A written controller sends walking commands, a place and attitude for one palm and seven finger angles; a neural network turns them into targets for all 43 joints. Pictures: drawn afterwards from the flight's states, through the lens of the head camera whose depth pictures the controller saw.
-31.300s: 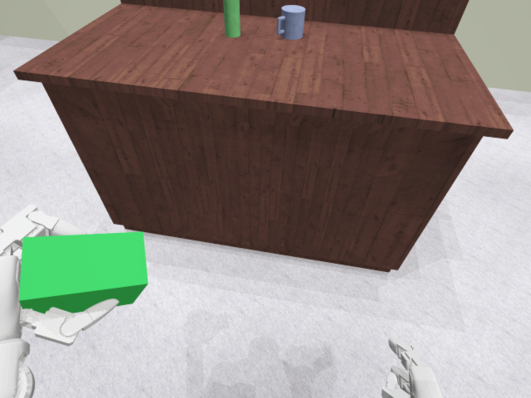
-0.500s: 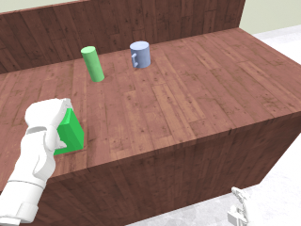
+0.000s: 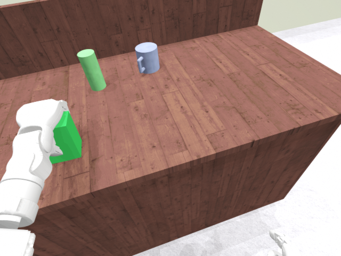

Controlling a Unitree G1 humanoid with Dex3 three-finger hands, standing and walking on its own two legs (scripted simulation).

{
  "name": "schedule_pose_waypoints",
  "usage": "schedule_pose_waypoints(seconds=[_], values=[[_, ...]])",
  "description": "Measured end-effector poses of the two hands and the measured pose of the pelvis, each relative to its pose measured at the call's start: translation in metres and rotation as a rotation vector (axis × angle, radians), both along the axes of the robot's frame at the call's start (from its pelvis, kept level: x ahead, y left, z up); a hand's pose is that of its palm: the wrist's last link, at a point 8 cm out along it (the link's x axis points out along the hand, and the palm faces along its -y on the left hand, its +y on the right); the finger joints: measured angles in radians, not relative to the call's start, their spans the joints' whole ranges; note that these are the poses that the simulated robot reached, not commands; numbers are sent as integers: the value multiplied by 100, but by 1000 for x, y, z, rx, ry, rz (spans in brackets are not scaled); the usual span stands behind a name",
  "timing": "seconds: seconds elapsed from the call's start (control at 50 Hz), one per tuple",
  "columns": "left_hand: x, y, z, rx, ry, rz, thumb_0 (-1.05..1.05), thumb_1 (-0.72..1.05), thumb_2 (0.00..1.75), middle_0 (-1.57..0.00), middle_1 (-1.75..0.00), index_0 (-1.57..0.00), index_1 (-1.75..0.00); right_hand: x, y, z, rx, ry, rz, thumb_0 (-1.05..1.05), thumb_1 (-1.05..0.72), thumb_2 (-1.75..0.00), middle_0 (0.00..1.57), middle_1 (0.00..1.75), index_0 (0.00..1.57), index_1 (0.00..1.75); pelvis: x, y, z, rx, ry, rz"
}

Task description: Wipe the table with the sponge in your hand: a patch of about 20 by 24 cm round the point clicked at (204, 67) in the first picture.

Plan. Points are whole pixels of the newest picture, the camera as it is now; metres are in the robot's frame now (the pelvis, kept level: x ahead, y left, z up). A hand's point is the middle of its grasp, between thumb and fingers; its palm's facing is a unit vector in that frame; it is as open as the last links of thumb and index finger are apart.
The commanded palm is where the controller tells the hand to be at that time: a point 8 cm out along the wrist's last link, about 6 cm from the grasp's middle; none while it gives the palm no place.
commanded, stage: wipe forward along the first lane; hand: left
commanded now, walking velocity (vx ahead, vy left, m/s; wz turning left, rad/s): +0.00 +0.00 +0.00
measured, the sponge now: (56, 143) +0.35 +0.33 +0.09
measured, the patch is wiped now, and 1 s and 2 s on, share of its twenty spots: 0.30 0.45 0.65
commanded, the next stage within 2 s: slide across to the middle lane in 0.54 s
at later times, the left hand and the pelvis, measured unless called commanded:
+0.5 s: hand (50, 117) +0.40 +0.35 +0.13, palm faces -0.08 +0.01 -1.00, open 10.2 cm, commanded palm +0.39 +0.35 +0.16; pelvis +0.01 +0.02 +0.00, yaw -1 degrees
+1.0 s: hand (66, 106) +0.44 +0.32 +0.13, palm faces +0.00 +0.01 -1.00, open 10.2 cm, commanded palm +0.41 +0.30 +0.19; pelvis +0.03 +0.04 +0.00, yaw +0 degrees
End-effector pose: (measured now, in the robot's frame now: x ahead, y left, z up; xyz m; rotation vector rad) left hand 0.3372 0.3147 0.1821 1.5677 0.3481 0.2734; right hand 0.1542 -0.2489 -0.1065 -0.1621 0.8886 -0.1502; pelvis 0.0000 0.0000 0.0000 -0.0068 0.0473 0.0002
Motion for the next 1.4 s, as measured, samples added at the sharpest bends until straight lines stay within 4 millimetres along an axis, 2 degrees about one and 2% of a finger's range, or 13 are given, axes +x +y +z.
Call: schedule_pose_waypoints(seconds=[0.34, 0.66, 0.78, 0.9, 1.08, 1.2, 1.3, 1.4], values=[[35, 22, 1, 3, 29, -5, 0, -52, 104, -71, -134, -75, -133, -36, -3, -9, -22, 127, -62, 1, -90, -90, 20, 30, 20, 30, 4, 11, 0, -8, 43, -7], [65, 40, 1, 4, 55, -2, 0, -52, 104, -72, -134, -75, -133, -40, 10, -8, -29, 165, -75, 0, -90, -90, 20, 30, 20, 30, 11, 25, 1, -16, 78, -8], [72, 34, 2, 32, 34, -45, 0, -52, 104, -72, -134, -75, -133, -41, 15, -8, -25, 180, -83, 0, -90, -90, 20, 30, 20, 30, 17, 31, 2, -19, 81, -9], [74, 17, 3, 1, -33, -70, 0, -52, 104, -71, -134, -75, -133, -25, 27, -9, -7, 172, -53, 1, -90, -90, 20, 30, 20, 30, 22, 36, 3, -17, 70, 1], [84, -14, 3, -21, -55, -76, 0, -52, 104, -71, -134, -75, -133, 30, 51, 2, 43, 39, 22, 1, -90, -90, 20, 30, 20, 30, 30, 38, 4, -13, 61, 5], [85, -29, 2, -19, -56, -60, -1, -52, 104, -71, -134, -75, -133, 61, 59, 10, 62, -26, 73, 1, -90, -90, 20, 30, 20, 30, 34, 33, 4, -8, 58, 9], [86, -37, 3, -14, -45, -41, -1, -52, 104, -71, -134, -75, -133, 73, 57, 12, 63, -40, 92, 0, -90, -90, 20, 30, 20, 30, 37, 27, 4, -6, 57, 18], [90, -50, 5, -17, -32, -47, -1, -52, 104, -71, -134, -75, -133, 72, 48, 10, 55, -27, 89, 0, -90, -90, 20, 30, 20, 30, 38, 20, 4, -4, 52, 22]])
